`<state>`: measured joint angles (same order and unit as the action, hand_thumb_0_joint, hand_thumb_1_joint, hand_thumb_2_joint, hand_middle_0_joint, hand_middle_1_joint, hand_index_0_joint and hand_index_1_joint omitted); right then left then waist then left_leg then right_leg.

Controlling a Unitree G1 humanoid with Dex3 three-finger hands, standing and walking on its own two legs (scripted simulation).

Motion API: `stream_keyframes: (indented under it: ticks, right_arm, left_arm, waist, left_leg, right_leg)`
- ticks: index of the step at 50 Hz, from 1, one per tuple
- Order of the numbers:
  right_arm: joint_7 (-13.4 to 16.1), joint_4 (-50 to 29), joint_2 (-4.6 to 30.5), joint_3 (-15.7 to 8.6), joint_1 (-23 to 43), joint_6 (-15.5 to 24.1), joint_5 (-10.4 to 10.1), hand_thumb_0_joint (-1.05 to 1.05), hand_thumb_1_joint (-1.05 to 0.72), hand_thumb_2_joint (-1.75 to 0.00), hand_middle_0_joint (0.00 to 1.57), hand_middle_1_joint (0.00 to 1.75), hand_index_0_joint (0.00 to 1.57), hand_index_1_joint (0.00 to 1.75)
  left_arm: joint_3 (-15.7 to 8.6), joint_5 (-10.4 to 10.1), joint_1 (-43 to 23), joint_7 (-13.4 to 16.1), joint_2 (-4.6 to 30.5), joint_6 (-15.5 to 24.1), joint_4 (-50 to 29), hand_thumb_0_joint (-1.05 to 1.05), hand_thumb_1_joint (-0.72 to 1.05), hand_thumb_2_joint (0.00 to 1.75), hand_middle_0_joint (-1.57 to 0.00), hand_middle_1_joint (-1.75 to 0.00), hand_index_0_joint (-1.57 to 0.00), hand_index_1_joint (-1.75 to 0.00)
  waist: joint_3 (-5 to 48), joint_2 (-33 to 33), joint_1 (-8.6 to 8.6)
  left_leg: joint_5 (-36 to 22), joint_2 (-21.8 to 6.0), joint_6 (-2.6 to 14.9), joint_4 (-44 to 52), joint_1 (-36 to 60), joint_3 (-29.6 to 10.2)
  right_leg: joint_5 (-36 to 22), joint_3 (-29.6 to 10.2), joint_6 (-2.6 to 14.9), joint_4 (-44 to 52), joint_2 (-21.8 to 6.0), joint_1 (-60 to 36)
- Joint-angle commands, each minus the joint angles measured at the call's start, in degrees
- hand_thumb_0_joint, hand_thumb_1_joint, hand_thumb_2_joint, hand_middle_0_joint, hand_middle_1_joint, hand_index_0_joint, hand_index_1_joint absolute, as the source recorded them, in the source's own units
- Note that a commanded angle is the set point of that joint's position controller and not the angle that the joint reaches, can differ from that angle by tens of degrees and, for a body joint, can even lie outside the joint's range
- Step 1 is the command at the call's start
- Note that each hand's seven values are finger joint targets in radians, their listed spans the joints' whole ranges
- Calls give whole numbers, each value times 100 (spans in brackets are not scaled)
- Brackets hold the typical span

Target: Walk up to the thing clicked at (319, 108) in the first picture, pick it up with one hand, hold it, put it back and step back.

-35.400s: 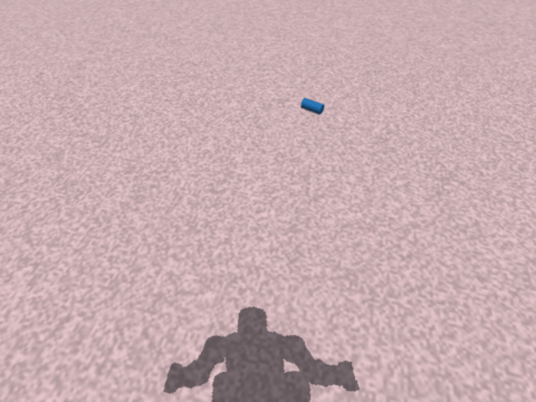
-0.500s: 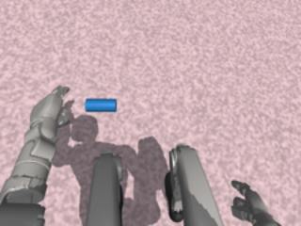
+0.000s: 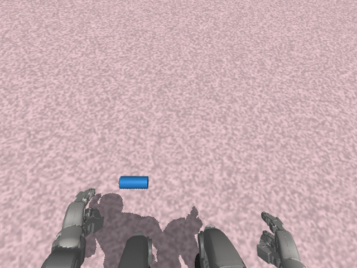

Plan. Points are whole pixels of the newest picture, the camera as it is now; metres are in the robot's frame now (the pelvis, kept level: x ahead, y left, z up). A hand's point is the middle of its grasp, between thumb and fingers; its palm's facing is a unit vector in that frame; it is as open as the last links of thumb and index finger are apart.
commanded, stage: home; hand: left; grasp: from above
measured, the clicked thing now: (134, 182) +0.54 +0.17 -0.62
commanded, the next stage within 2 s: none
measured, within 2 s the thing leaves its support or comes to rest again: neither
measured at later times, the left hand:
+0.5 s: hand (76, 239) +0.20 +0.19 +0.02, palm faces +0.08 -0.98 -0.21, open 7.4 cm
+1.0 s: hand (77, 232) +0.21 +0.19 +0.02, palm faces +0.05 -0.98 -0.21, open 7.4 cm
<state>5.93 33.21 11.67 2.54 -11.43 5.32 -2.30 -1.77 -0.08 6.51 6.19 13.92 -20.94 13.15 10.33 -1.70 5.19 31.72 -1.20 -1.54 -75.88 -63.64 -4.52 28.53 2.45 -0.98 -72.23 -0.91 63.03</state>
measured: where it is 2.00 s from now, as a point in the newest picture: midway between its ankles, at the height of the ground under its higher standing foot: outside the picture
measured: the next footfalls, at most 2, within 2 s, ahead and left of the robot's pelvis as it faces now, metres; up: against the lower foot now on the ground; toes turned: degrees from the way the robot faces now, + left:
none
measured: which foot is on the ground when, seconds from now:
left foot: down 0.00-1.00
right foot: down 0.00-1.00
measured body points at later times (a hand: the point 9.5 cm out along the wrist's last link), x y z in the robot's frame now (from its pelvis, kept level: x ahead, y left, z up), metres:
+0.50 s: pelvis +0.05 +0.00 +0.07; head +0.06 +0.01 +0.52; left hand +0.19 +0.24 +0.03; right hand +0.23 -0.23 +0.01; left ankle +0.04 +0.13 -0.62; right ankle +0.06 -0.13 -0.62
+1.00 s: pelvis +0.05 +0.01 +0.07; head +0.07 +0.02 +0.51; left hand +0.21 +0.24 +0.03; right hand +0.21 -0.23 +0.00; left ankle +0.04 +0.13 -0.62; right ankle +0.06 -0.13 -0.62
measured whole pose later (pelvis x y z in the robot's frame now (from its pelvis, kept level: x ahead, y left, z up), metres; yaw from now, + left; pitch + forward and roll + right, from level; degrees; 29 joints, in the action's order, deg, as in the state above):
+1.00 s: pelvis +0.05 +0.01 +0.07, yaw +1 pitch +11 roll -3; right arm 9.5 31.4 12.2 1.6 -16.8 12.7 -0.2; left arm -1.7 -2.7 28.8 1.4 13.1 -26.1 -7.3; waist 9.5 -2.4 2.6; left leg 29.6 -1.4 -0.8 -57.8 -38.9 -3.8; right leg 26.1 2.5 -1.6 -53.4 -0.9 37.8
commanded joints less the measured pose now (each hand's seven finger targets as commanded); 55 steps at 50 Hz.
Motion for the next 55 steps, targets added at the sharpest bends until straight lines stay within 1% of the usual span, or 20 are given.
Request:
stream_keyframes:
  ticks: [1, 4, 6, 7, 10, 13, 15, 18, 19, 20, 23, 24, 29, 36, 39, 41, 46, 50, 54, 55]
  right_arm:
    - [283, -853, 758, -264, 46, 460, -6, 0, -90, -90, 20, 30, 20, 30]
    - [370, -980, 754, -278, -86, 545, 10, 0, -90, -90, 20, 30, 20, 30]
    - [418, -1047, 719, -265, -126, 602, 21, 0, -90, -90, 20, 30, 20, 30]
    - [442, -1100, 718, -273, -136, 634, 21, 0, -90, -90, 20, 30, 20, 30]
    - [506, -1165, 692, -276, -171, 738, 54, 0, -90, -90, 20, 30, 20, 30]
    - [532, -1188, 693, -295, -181, 821, 82, 0, -90, -90, 20, 30, 20, 30]
    - [543, -1211, 704, -317, -169, 878, 108, 0, -90, -90, 20, 30, 20, 30]
    - [547, -1254, 741, -343, -159, 968, 128, 0, -90, -90, 20, 30, 20, 30]
    - [541, -1206, 753, -349, -158, 992, 140, 0, -90, -90, 20, 30, 20, 30]
    - [545, -1230, 764, -344, -137, 1017, 140, 0, -90, -90, 20, 30, 20, 30]
    - [532, -1181, 774, -369, -160, 1089, 178, 0, -90, -90, 20, 30, 20, 30]
    - [527, -1171, 768, -364, -144, 1106, 185, 0, -90, -90, 20, 30, 20, 30]
    - [497, -1145, 799, -385, -125, 1145, 204, 0, -90, -90, 20, 30, 20, 30]
    - [468, -1098, 812, -399, -129, 1100, 210, 0, -90, -90, 20, 30, 20, 30]
    - [465, -1117, 805, -387, -112, 1087, 209, 0, -90, -90, 20, 30, 20, 30]
    - [467, -1134, 788, -374, -81, 1094, 207, 0, -90, -90, 20, 30, 20, 30]
    - [464, -1131, 834, -396, -97, 1101, 192, 0, -90, -90, 20, 30, 20, 30]
    - [457, -1107, 834, -416, -154, 1109, 200, 0, -90, -90, 20, 30, 20, 30]
    - [472, -1135, 810, -398, -137, 1126, 200, 0, -90, -90, 20, 30, 20, 30]
    - [480, -1123, 775, -378, -114, 1122, 200, 0, -90, -90, 20, 30, 20, 30]
  left_arm:
    - [-392, -253, 32, -2, 521, 127, -1606, 0, 90, 90, -20, -30, -20, -30]
    - [-430, -347, 678, -56, 504, 6, -2056, 0, 90, 90, -20, -30, -20, -30]
    - [-348, -390, 1047, -94, 427, -75, -2310, 0, 90, 90, -20, -30, -20, -30]
    - [-376, -399, 1254, -114, 448, -112, -2507, 0, 90, 90, -20, -30, -20, -30]
    - [-346, -374, 1721, -180, 433, -168, -2873, 0, 90, 90, -20, -30, -20, -30]
    - [-289, -366, 1999, -261, 380, -220, -2992, 0, 90, 90, -20, -30, -20, -30]
    - [-293, -349, 2102, -323, 375, -239, -3084, 0, 90, 90, -20, -30, -20, -30]
    - [-336, -326, 2163, -393, 404, -253, -3181, 0, 90, 90, -20, -30, -20, -30]
    - [-265, -337, 2112, -428, 376, -254, -3156, 0, 90, 90, -20, -30, -20, -30]
    - [-284, -321, 2083, -441, 394, -249, -3169, 0, 90, 90, -20, -30, -20, -30]
    - [-284, -282, 1957, -478, 422, -215, -3072, 0, 90, 90, -20, -30, -20, -30]
    - [-344, -264, 1971, -477, 458, -202, -3061, 0, 90, 90, -20, -30, -20, -30]
    - [-379, -242, 2083, -468, 510, -184, -3207, 0, 90, 90, -20, -30, -20, -30]
    - [-314, -214, 2200, -435, 456, -205, -3131, 0, 90, 90, -20, -30, -20, -30]
    - [-306, -221, 2189, -429, 447, -220, -3059, 0, 90, 90, -20, -30, -20, -30]
    - [-348, -257, 2098, -427, 444, -208, -3101, 0, 90, 90, -20, -30, -20, -30]
    - [-330, -271, 2114, -456, 455, -227, -3134, 0, 90, 90, -20, -30, -20, -30]
    - [-342, -256, 2156, -463, 473, -217, -3172, 0, 90, 90, -20, -30, -20, -30]
    - [-364, -286, 2055, -454, 461, -214, -3115, 0, 90, 90, -20, -30, -20, -30]
    - [-360, -285, 2131, -453, 430, -236, -3065, 0, 90, 90, -20, -30, -20, -30]
  waist:
    - [1297, -244, -61]
    - [1104, -293, -146]
    - [921, -150, -124]
    - [836, -217, -181]
    - [656, -224, -204]
    - [480, -51, -183]
    - [345, -86, -166]
    - [257, 16, -211]
    - [312, 6, -161]
    - [177, -43, -196]
    - [225, -29, -139]
    - [217, -64, -189]
    - [430, -292, -288]
    - [551, -283, -309]
    - [467, -175, -285]
    - [322, -60, -311]
    - [304, -181, -321]
    - [485, -308, -321]
    - [383, -82, -273]
    - [332, -14, -304]
  left_leg:
    - [-527, 108, 244, 1853, 1717, -16]
    - [-836, 132, 233, 2160, 2122, 82]
    - [-950, 154, 240, 2327, 2293, 149]
    - [-1011, 169, 243, 2401, 2377, 178]
    - [-1181, 175, 239, 2574, 2575, 212]
    - [-1468, 161, 251, 2671, 2699, 183]
    - [-1456, 149, 250, 2773, 2764, 186]
    - [-1469, 163, 255, 2814, 2820, 214]
    - [-1558, 159, 246, 2820, 2867, 202]
    - [-1510, 148, 240, 2852, 2872, 203]
    - [-1558, 180, 244, 2780, 2890, 216]
    - [-1563, 173, 238, 2786, 2890, 205]
    - [-1940, 169, 180, 2765, 3034, 193]
    - [-2433, 123, 130, 2743, 3133, 130]
    - [-2212, 135, 157, 2749, 3038, 137]
    - [-1877, 148, 195, 2758, 2910, 169]
    - [-1734, 108, 154, 2859, 2963, 121]
    - [-2038, 75, 107, 2824, 3056, 77]
    - [-1672, 128, 193, 2758, 2880, 160]
    - [-1615, 140, 215, 2726, 2850, 216]
  right_leg:
    - [-609, -40, 136, 1680, 126, -1790]
    - [-823, -6, 126, 2062, 147, -2220]
    - [-896, 12, 108, 2330, 163, -2480]
    - [-932, 16, 114, 2440, 162, -2566]
    - [-1042, 69, 111, 2616, 195, -2717]
    - [-1247, 136, 107, 2700, 220, -2812]
    - [-1211, 183, 108, 2741, 237, -2790]
    - [-1186, 216, 104, 2768, 223, -2860]
    - [-1244, 225, 113, 2743, 235, -2858]
    - [-1207, 247, 100, 2742, 225, -2823]
    - [-1266, 217, 86, 2733, 204, -2830]
    - [-1269, 225, 87, 2714, 198, -2857]
    - [-1566, 213, 107, 2611, 197, -3012]
    - [-1874, 240, 136, 2500, 233, -3107]
    - [-1756, 233, 123, 2553, 225, -3054]
    - [-1529, 231, 94, 2648, 217, -3059]
    - [-1341, 238, 109, 2603, 224, -2954]
    - [-1495, 242, 138, 2486, 239, -2965]
    - [-1348, 201, 93, 2627, 219, -2968]
    - [-1329, 182, 79, 2686, 199, -2999]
